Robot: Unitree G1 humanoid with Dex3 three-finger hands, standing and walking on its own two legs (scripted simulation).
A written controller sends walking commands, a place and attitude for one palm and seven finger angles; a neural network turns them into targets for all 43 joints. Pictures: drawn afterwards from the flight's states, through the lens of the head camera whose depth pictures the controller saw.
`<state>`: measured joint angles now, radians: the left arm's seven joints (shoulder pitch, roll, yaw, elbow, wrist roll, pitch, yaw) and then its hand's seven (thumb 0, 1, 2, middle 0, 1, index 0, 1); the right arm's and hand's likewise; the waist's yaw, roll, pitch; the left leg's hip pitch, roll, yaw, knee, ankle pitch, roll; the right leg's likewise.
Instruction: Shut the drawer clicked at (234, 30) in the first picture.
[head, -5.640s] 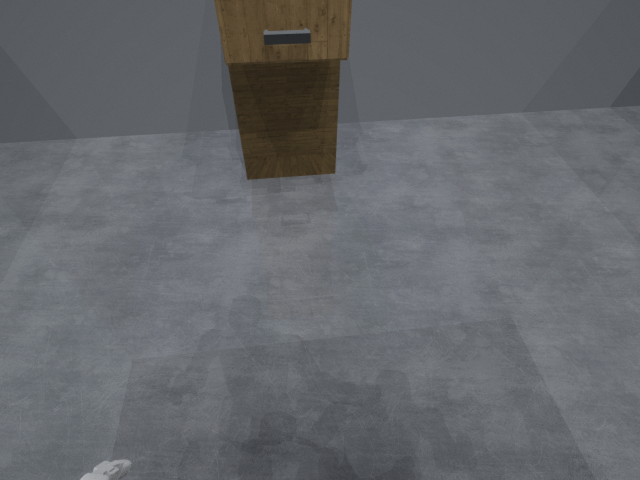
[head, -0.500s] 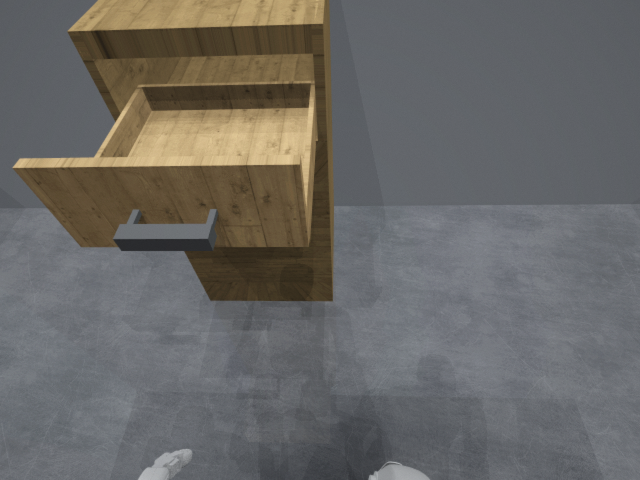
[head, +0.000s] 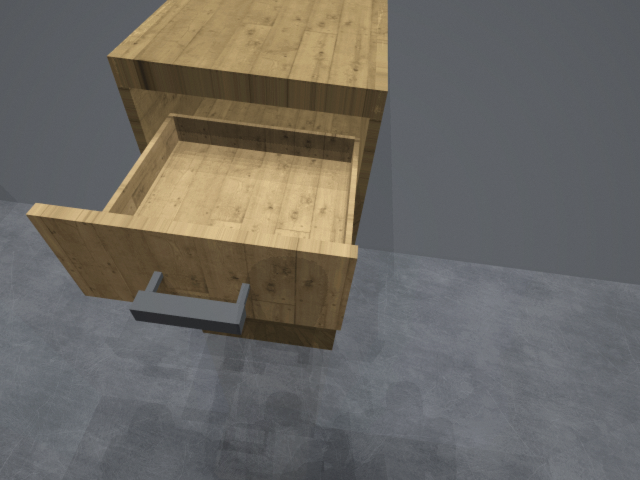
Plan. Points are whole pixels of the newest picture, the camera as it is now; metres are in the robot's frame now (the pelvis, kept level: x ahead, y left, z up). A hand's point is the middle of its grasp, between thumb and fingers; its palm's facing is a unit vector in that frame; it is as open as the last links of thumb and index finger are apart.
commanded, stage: come to a stop and stand still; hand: left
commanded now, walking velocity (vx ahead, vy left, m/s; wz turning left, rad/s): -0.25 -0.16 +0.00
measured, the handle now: (195, 298) +0.31 +0.21 +0.03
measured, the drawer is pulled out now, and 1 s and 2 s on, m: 0.29 0.29 0.29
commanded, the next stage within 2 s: look again from close up in 1.26 s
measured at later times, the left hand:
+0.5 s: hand out of the picture -0.03 +0.12 -0.15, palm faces +0.02 -0.97 -0.24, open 7.4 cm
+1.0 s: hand out of the picture -0.06 +0.19 -0.18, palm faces +0.04 -0.98 -0.22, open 7.4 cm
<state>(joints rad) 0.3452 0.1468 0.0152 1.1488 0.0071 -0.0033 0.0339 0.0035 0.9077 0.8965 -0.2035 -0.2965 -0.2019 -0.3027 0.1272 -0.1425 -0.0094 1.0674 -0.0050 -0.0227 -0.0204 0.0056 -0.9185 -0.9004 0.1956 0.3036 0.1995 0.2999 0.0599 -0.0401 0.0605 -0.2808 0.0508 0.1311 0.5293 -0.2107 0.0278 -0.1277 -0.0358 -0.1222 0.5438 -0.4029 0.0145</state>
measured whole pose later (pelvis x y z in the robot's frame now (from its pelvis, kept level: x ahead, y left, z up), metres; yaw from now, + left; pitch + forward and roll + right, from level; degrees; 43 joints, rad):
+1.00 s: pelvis -0.07 +0.01 +0.00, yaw +0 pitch -2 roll -1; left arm 0.29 0.17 0.00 1.05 0.02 0.01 0.03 0.01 0.90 0.90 -0.20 -0.30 -0.20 -0.30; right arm 0.25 -0.19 0.00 1.00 -0.01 0.00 -0.02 0.01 -0.95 -0.90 0.20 0.30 0.20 0.30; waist 0.02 0.01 0.02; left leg -0.18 -0.01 0.08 0.56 -0.35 0.05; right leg -0.23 -0.09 -0.04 0.54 -0.28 0.04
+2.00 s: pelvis -0.06 -0.02 +0.01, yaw -1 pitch -1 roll +0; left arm 0.29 0.14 -0.01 1.11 0.01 -0.01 0.03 0.01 0.91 0.90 -0.20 -0.30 -0.20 -0.30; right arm 0.26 -0.14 0.01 1.14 0.00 -0.01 -0.02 0.01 -0.92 -0.90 0.20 0.30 0.20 0.30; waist 0.01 -0.01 0.05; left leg -0.13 0.02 0.08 0.43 -0.28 0.00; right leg -0.20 -0.06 -0.05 0.46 -0.24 0.03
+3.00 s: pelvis +0.01 -0.01 +0.00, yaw +1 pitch +0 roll +1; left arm 0.26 0.16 0.02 1.00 0.02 0.00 0.04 0.01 0.91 0.90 -0.20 -0.30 -0.20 -0.30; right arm 0.17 -0.17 -0.04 1.03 -0.01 0.03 -0.03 0.01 -0.92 -0.90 0.20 0.30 0.20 0.30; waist 0.00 0.02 0.06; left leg -0.28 0.03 0.10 0.57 -0.29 0.00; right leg -0.24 0.00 -0.08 0.57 -0.34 -0.04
